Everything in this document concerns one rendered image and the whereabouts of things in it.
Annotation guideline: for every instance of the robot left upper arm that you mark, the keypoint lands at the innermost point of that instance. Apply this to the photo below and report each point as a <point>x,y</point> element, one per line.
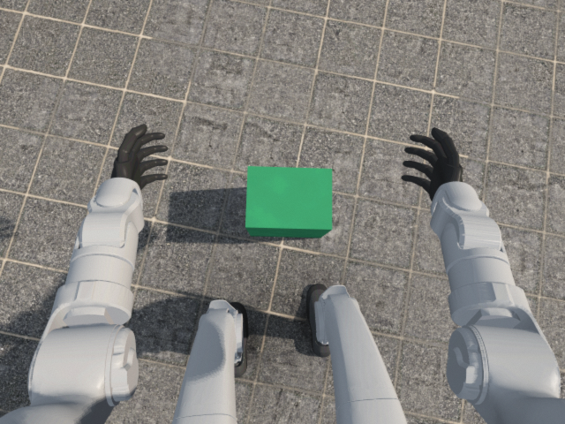
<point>80,374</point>

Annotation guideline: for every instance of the robot right foot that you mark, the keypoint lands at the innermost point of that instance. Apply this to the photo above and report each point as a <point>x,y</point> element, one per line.
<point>313,294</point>

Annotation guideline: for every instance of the right robot hand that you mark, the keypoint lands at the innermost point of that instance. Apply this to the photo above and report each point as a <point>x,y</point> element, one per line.
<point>445,161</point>

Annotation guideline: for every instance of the robot right forearm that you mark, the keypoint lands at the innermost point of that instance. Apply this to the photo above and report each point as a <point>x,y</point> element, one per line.
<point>483,290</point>

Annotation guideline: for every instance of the carton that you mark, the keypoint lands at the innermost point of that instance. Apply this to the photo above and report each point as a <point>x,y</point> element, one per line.
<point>288,202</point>

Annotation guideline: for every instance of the robot left thigh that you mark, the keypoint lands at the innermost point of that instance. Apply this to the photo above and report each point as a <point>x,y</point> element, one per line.
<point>207,394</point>

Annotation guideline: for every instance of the left robot hand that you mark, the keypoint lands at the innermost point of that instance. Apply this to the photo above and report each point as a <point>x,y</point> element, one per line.
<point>130,154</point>

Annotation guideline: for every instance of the robot left forearm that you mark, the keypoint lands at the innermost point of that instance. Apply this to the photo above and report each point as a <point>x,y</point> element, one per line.
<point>97,289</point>

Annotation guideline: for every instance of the robot right upper arm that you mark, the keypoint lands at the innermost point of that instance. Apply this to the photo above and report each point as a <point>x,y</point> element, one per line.
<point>508,375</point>

